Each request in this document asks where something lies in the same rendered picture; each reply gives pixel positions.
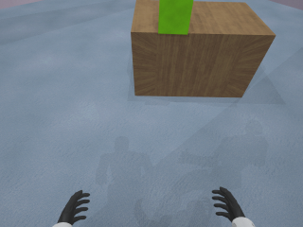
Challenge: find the carton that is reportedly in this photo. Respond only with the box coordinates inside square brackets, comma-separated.
[158, 0, 194, 35]

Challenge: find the robot right hand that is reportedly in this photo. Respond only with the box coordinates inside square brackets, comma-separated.
[211, 186, 245, 222]

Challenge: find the right robot forearm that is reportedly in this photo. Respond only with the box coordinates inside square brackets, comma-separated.
[232, 217, 256, 227]

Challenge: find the pedestal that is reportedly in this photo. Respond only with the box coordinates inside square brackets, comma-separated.
[131, 0, 276, 98]

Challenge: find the robot left hand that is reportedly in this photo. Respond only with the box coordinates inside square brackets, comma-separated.
[57, 190, 90, 225]

